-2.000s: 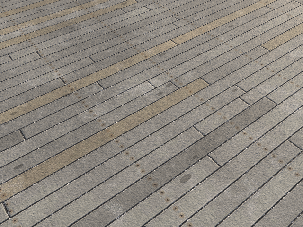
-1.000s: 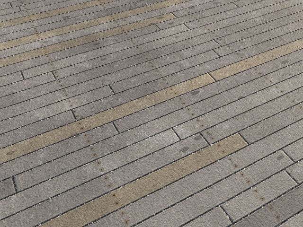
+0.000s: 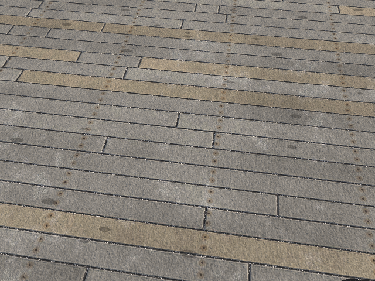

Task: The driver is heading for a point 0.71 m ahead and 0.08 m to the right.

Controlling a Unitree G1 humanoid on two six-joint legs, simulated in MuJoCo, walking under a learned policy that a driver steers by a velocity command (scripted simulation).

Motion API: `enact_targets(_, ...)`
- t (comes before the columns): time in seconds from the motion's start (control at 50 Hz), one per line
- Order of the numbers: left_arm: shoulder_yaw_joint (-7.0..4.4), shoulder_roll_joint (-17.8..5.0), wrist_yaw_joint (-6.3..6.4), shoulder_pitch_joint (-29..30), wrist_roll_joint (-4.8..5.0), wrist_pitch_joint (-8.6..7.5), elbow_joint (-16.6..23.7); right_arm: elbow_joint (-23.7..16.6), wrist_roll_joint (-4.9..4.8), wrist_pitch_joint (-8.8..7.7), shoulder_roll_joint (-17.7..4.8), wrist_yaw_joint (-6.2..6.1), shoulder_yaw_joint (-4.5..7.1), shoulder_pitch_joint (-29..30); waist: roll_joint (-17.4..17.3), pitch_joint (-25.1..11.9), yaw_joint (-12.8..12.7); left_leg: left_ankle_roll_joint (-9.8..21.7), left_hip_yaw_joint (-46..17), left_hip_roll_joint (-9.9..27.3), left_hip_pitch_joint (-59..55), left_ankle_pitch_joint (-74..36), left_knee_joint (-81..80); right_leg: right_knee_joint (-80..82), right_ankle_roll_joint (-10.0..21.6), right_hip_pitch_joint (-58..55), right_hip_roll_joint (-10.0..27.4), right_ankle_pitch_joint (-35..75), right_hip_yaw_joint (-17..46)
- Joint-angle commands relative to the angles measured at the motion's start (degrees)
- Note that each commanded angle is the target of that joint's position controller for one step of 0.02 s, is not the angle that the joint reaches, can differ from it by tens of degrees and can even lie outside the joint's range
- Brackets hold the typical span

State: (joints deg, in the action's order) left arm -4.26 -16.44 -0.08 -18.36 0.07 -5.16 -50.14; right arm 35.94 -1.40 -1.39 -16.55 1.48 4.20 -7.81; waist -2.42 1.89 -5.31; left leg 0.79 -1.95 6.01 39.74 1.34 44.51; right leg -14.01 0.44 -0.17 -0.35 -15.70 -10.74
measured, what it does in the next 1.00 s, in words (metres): walks ahead: left foot, then right foot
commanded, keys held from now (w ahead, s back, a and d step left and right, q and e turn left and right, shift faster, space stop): w+q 0.10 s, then w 0.28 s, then w+e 0.46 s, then no key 0.16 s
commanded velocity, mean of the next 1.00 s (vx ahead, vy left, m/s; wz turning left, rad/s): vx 0.48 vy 0.00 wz -0.01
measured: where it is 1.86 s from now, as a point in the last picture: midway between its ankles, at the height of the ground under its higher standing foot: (212, 212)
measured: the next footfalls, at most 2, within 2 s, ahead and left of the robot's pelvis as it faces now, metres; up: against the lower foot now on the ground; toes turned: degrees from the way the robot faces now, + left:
left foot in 0.14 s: +0.24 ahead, +0.14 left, +0.00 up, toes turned +8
right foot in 0.68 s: +0.58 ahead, -0.05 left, +0.00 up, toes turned +1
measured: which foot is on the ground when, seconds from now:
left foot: up 0.00-0.12, down 0.14-0.68, up 0.70-1.00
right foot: down 0.00-0.14, up 0.16-0.66, down 0.68-1.00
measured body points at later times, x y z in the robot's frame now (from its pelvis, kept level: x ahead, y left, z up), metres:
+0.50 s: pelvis +0.27 +0.06 +0.00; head +0.30 +0.07 +0.45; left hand +0.41 +0.34 -0.10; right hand +0.38 -0.21 -0.10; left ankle +0.20 +0.13 -0.74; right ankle +0.48 -0.09 -0.68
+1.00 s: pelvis +0.56 +0.02 +0.00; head +0.60 +0.00 +0.45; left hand +0.67 +0.29 -0.11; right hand +0.73 -0.26 -0.09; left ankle +0.72 +0.18 -0.68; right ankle +0.54 -0.05 -0.74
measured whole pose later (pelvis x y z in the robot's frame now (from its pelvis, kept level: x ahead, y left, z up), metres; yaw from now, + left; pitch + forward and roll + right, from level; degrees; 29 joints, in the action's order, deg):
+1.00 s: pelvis +0.56 +0.02 +0.00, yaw -6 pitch +2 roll +0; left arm -2.9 -15.9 -0.2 -16.2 0.4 -2.7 -43.0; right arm 38.8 0.9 -5.0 -16.7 -0.5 2.5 -6.6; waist -1.7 2.6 -2.6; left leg -3.1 -4.5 4.5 38.1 4.8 44.2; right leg -19.6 5.0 10.8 -6.7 -10.5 4.9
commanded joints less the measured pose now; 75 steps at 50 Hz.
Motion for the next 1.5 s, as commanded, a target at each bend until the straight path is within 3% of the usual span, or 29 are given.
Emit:
enact_targets(0.02,-2.21,-10.3,0.3,1.3,0.71,0.03,3.1,-6.2,-0.18,-0.91,-1.4,1.23,-0.15,6.9,5.7,2.4,0.0,1.2,3.1,-1.0,-0.2,-0.9,-5.5,3.7,7.8,-1.2,15.7,23.0,3.9)
enact_targets(0.1,-3.16,-13.5,0.89,1.6,1.73,1.56,3.1,-6.9,0.24,-0.39,-5.0,1.79,1.69,2.7,8.6,-1.7,4.8,5.5,8.2,-6.8,-10.8,9.8,-8.4,-9.4,5.8,-5.5,16.5,52.3,0.0)
enact_targets(0.14,-2.19,-11.6,1.28,1.4,1.45,1.79,3.3,-2.3,0.16,0.11,-10.1,0.49,4.78,-14.6,5.1,-10.7,14.2,9.8,4.8,-8.5,-38.7,4.5,-14.0,-33.0,2.9,7.5,13.5,47.4,-1.7)
enact_targets(0.16,0.54,-3.5,0.39,-3.3,-1.55,0.8,6.0,-1.6,0.0,0.03,-16.4,-0.57,5.6,-16.7,-11.0,-15.6,9.6,17.5,-21.6,7.7,-60.4,3.9,-13.8,-54.3,-0.3,32.9,5.7,-4.7,-0.7)
enact_targets(0.18,1.04,-5.1,-0.53,-2.0,0.12,-1.38,6.7,-3.0,0.21,-0.89,-14.6,-0.22,4.47,-18.3,-10.0,-26.6,10.9,24.5,-45.5,15.8,-65.7,13.8,-24.7,-65.6,-0.8,41.9,-0.1,-19.4,12.4)
enact_targets(0.2,-0.41,-9.6,-1.05,4.5,2.84,-2.31,7.7,-1.9,0.97,-1.57,-10.8,0.26,3.32,-17.1,-3.8,-19.4,12.9,20.6,-36.9,13.7,-61.1,12.3,-26.5,-66.6,0.0,46.9,3.0,-14.0,15.2)
enact_targets(0.26,-0.27,-8.6,-0.43,6.2,0.81,-1.93,7.4,-2.3,1.31,-2.45,-5.7,0.18,1.37,-6.7,0.4,-6.7,6.2,15.7,-18.3,7.2,-37.5,-2.6,-28.6,-54.9,0.1,39.2,9.1,-3.5,14.4)
enact_targets(0.38,0.4,-4.8,-0.15,8.3,-0.31,0.69,7.8,0.6,1.35,-3.82,-7.1,-0.89,1.47,-7.6,0.3,-2.2,4.9,15.1,-8.5,4.4,-29.4,-8.7,-35.0,-41.2,-3.3,38.3,9.3,8.9,13.3)
enact_targets(0.56,1.4,-3.3,-2.77,19.7,1.43,0.15,11.5,6.4,1.3,-3.41,-8.4,-1.46,1.85,-13.0,-0.4,2.8,10.3,10.6,0.2,7.3,-40.6,-3.4,-34.8,-20.1,0.5,40.8,5.4,20.6,12.2)
enact_targets(0.64,0.69,-4.9,-3.99,17.0,0.93,0.1,12.6,6.9,0.98,-2.16,-9.9,-2.36,2.42,-11.2,-2.3,-0.2,7.6,7.7,3.1,8.7,-46.6,-25.0,-26.2,-18.5,4.1,36.0,1.8,10.3,9.0)
enact_targets(0.68,-1.71,-8.9,-3.44,4.5,0.67,0.46,9.9,6.1,1.1,-1.21,-10.2,-3.17,2.22,-9.6,-1.7,-8.3,0.9,4.6,7.5,5.1,-43.0,-39.6,-8.2,-16.6,7.0,17.6,-3.2,10.9,5.8)
enact_targets(0.7,-3.18,-13.6,-2.65,-4.3,0.7,0.81,8.8,4.8,2.16,-1.44,-8.4,-3.77,1.25,-11.1,4.7,-14.9,-2.0,2.1,8.9,2.6,-29.7,-23.7,9.6,-17.3,10.9,0.1,5.4,14.9,19.1)
enact_targets(0.72,-3.75,-17.1,-2.86,-5.5,1.28,0.55,8.7,3.2,3.08,-2.96,-1.2,-2.53,-1.04,-18.1,18.9,-21.3,3.4,-1.8,4.0,-10.0,-4.6,27.4,28.8,-11.2,21.9,-19.6,18.1,2.8,50.8)
enact_targets(0.74,-2.39,-11.7,-2.76,-7.2,1.61,0.56,9.0,3.6,1.48,-4.82,-5.9,-1.57,-0.47,-13.0,13.0,-23.5,-1.0,-0.8,-5.3,-8.6,2.3,30.8,34.1,-5.0,20.8,-22.9,18.2,-4.6,56.6)
enact_targets(0.76,-1.9,-10.0,-2.38,-4.6,1.16,0.58,9.5,1.6,-0.43,-5.96,-7.9,-0.97,-0.01,-7.6,10.3,-15.4,-1.5,0.1,-5.1,-6.1,6.3,26.2,33.7,-3.9,18.5,-17.3,17.0,-2.8,48.9)
enact_targets(0.8,-1.39,-8.5,-1.91,1.8,0.67,0.78,11.2,0.5,1.4,-6.78,-7.7,-1.51,0.01,-3.3,1.9,-7.0,2.1,0.2,-3.8,-2.1,2.6,19.5,25.0,-2.6,16.7,-1.4,13.5,8.8,39.2)
enact_targets(0.88,-0.9,-7.6,-0.97,5.3,-0.12,0.74,12.8,1.0,2.31,-4.44,-6.1,-2.03,0.09,-6.7,4.7,-4.1,6.6,-2.9,-1.9,-0.7,-5.0,17.4,16.2,-0.4,17.0,11.4,10.6,32.3,29.4)
enact_targets(0.96,-1.13,-8.7,0.33,3.9,0.42,1.57,11.0,0.9,2.57,-3.78,-3.0,-2.31,-1.09,-2.5,6.1,-5.1,5.0,-4.5,1.0,-3.5,-10.8,2.0,0.5,-2.8,12.3,15.7,5.1,44.2,18.6)
enact_targets(1.06,-0.56,-7.7,1.09,0.6,0.47,3.09,8.6,-0.1,2.02,-4.46,-3.9,-0.9,-0.77,3.7,7.6,-6.0,1.8,-2.7,-0.3,-5.6,-13.4,-7.2,-12.3,-6.3,9.9,9.2,7.2,34.8,21.8)
enact_targets(1.14,0.03,-6.2,1.03,2.8,0.13,3.3,8.6,1.5,3.45,-5.55,-6.2,-0.79,0.4,-1.8,6.4,-7.3,5.7,1.8,-0.8,-4.7,-23.0,-15.7,-21.9,-17.3,6.6,6.8,5.5,32.9,23.9)
enact_targets(1.16,0.62,-4.4,0.88,0.6,-1.01,2.76,9.4,1.0,4.38,-5.78,-9.2,-1.21,0.77,-3.6,1.3,-12.0,4.6,5.2,-7.0,2.4,-34.3,-37.2,-17.9,-24.6,4.2,12.1,1.5,23.0,22.4)
enact_targets(1.18,1.56,-2.0,0.83,-7.2,-0.67,2.42,7.7,1.3,4.79,-4.92,-7.9,-1.52,0.34,-5.7,-7.8,-19.1,3.6,15.0,-17.0,12.4,-47.5,-48.9,-14.8,-36.4,0.2,21.3,-2.6,1.1,20.3)
enact_targets(1.2,1.42,-4.6,0.56,-6.3,-0.41,2.98,7.4,2.5,3.26,-3.93,-3.2,-1.36,-0.68,-8.2,-10.8,-22.0,5.9,18.5,-23.5,16.3,-48.1,-44.8,-17.2,-43.3,-2.2,24.8,-2.4,-23.1,19.1)
enact_targets(1.24,0.46,-6.5,0.82,-0.3,0.4,5.43,8.2,3.0,2.0,-2.43,-3.0,-0.85,-1.25,-4.8,-3.1,-14.5,5.7,14.6,-23.0,13.0,-39.4,-16.3,-21.6,-46.8,-4.1,28.4,0.7,-23.4,18.8)
enact_targets(1.28,0.28,-5.7,1.39,1.2,0.15,7.82,8.1,2.0,2.43,-1.3,-4.4,-0.82,-1.14,2.3,-4.0,-7.7,3.7,11.0,-18.1,9.1,-26.9,2.7,-27.0,-39.4,-4.7,24.7,2.9,-17.7,16.9)
enact_targets(1.38,0.78,-2.2,1.24,-2.5,-0.86,7.44,4.3,3.5,2.18,0.14,-3.7,-1.51,-1.12,3.9,-5.5,-7.7,2.1,7.6,-7.7,2.1,-17.9,16.8,-27.5,-17.8,-2.6,8.0,0.5,3.3,10.9)
enact_targets(1.42,0.77,-3.8,1.39,0.6,-2.2,7.18,5.9,5.1,2.32,-0.11,-1.8,-1.44,-1.86,1.4,-2.2,-5.2,3.5,2.9,-6.5,-0.1,-16.0,26.7,-26.0,-12.7,-0.1,8.1,4.3,4.7,15.2)
enact_targets(1.44,0.04,-6.9,1.69,2.1,-1.61,7.09,6.0,5.0,2.52,-0.17,-2.6,-1.33,-1.49,0.3,2.9,-2.4,5.9,1.0,-3.8,-3.0,-17.9,26.1,-24.9,-12.1,1.8,14.6,5.2,-4.2,16.6)
enact_targets(1.5,0.79,-3.6,1.73,4.2,-1.52,5.33,5.3,5.8,2.32,-0.37,-1.7,-1.9,-1.48,1.6,6.5,-1.1,6.0,0.8,-1.8,-4.0,-26.5,15.1,-18.9,-8.7,0.8,22.5,4.4,-8.9,16.6)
